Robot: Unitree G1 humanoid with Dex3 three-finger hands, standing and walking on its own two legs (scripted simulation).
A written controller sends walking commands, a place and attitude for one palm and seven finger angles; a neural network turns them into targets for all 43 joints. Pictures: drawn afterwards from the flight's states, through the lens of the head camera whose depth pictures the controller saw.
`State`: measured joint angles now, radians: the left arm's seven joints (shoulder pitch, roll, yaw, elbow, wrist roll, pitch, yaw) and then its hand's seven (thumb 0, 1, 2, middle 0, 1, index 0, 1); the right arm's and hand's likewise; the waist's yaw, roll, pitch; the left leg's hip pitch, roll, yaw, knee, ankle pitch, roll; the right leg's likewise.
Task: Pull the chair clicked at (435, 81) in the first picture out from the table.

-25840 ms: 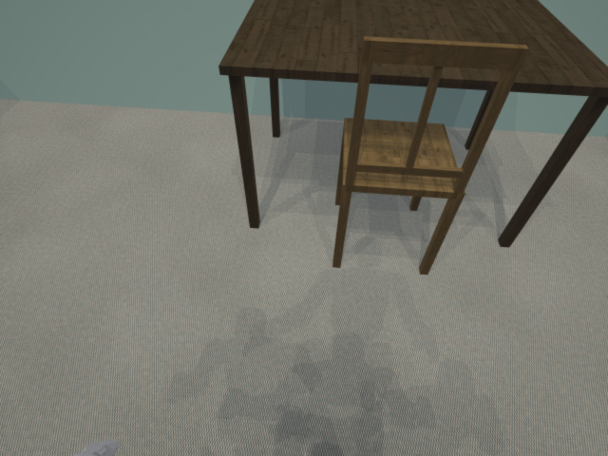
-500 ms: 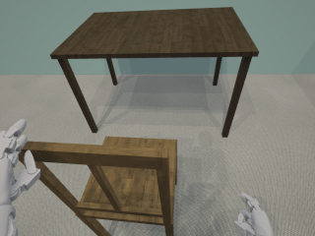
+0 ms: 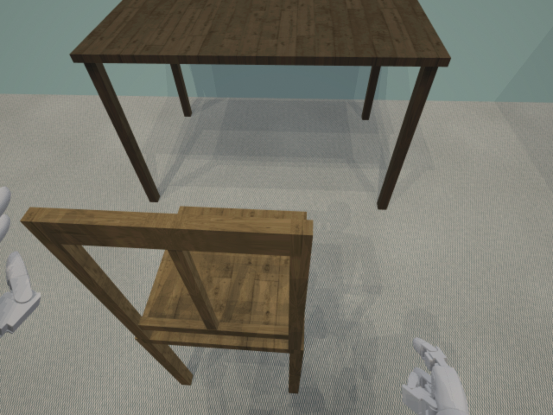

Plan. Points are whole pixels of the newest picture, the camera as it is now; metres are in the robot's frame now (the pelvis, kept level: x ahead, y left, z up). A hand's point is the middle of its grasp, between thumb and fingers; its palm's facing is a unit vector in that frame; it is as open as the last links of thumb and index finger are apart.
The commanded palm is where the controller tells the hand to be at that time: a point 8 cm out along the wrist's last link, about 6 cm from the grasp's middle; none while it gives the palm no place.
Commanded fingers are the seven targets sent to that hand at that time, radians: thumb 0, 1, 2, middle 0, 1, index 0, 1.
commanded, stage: step back with the hand held close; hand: left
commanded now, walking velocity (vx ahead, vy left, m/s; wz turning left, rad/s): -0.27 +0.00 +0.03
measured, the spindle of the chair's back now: (197, 292) +0.32 +0.18 -0.07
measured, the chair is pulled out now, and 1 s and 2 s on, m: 0.62 0.62 0.62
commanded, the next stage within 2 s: stop stepping back and stand still in 1.32 s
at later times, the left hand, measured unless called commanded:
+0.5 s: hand (7, 320) +0.17 +0.28 +0.17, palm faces +0.47 -0.74 -0.48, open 7.4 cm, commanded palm +0.11 +0.31 +0.18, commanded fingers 0.00 0.90 0.90 -0.20 -0.30 -0.20 -0.30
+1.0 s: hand out of the picture +0.16 +0.28 +0.17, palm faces +0.47 -0.74 -0.49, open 7.4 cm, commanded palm +0.09 +0.31 +0.18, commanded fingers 0.00 0.90 0.90 -0.20 -0.30 -0.20 -0.30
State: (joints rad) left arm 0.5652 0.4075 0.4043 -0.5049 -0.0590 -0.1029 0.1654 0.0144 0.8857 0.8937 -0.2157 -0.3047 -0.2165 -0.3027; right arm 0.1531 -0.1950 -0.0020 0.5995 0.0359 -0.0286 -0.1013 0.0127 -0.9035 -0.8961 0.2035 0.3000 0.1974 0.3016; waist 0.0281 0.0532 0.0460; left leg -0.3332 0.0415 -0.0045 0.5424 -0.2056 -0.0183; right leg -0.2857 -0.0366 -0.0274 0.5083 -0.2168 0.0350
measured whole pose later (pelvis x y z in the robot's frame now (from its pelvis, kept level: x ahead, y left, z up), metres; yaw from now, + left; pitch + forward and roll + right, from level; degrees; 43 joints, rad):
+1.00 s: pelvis -0.04 +0.01 -0.01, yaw +3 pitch +2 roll -2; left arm 0.54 0.44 0.48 -0.57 -0.02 -0.25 0.18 0.01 0.88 0.89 -0.22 -0.31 -0.22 -0.30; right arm 0.16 -0.20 -0.03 0.67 0.00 -0.11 -0.08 0.01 -0.90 -0.90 0.21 0.30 0.20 0.30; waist -0.01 -0.01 0.04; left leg -0.40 0.00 -0.02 0.66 -0.28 0.01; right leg -0.44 -0.06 -0.05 0.60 -0.20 0.04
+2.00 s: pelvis -0.22 -0.03 +0.00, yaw +3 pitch -4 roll -2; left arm 0.51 0.43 0.42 -0.47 -0.03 -0.16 0.16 0.01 0.89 0.89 -0.21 -0.30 -0.21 -0.30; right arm 0.26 -0.18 0.00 0.62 0.01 -0.11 -0.06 0.01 -0.90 -0.90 0.20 0.30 0.20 0.30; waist -0.03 0.01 0.02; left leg -0.35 0.02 -0.04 0.61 -0.36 0.02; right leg -0.31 -0.02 -0.06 0.57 -0.40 0.00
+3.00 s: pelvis -0.22 -0.03 +0.01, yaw -1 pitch +0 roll -1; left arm 0.60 0.43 0.43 -0.46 -0.07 -0.20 0.15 0.01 0.89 0.89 -0.21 -0.30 -0.22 -0.30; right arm 0.18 -0.21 -0.02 0.60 0.04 -0.07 -0.05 0.01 -0.90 -0.90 0.20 0.30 0.20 0.30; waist -0.02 0.02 0.03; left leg -0.23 0.02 0.04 0.49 -0.26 0.01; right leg -0.12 0.01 -0.05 0.42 -0.31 -0.01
